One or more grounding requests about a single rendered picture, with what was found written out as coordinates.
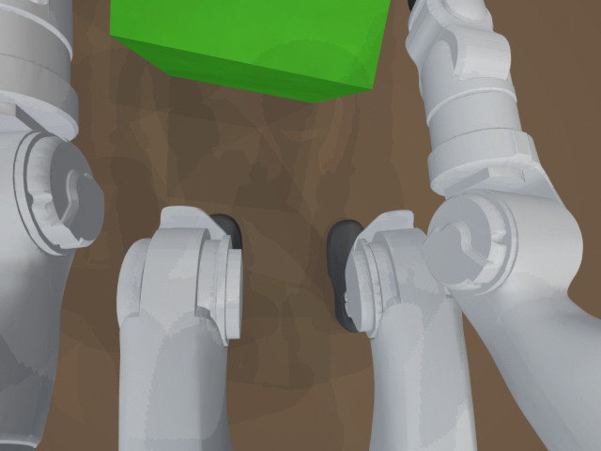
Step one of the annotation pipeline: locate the robot right upper arm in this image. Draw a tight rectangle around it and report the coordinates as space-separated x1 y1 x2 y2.
422 188 601 451

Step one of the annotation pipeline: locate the robot left forearm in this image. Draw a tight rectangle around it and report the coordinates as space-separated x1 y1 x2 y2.
0 0 79 141

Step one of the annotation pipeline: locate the robot left upper arm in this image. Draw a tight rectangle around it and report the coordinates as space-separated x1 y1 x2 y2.
0 130 104 451

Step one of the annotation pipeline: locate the robot right forearm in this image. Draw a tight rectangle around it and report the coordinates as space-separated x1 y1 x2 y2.
406 0 565 207

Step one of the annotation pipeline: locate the carton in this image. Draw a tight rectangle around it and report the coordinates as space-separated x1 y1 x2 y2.
110 0 391 103

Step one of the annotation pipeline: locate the robot left shin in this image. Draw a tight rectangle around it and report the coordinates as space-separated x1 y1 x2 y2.
116 206 227 329

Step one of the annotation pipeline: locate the robot left thigh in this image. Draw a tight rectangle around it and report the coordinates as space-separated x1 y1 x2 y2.
118 227 243 451

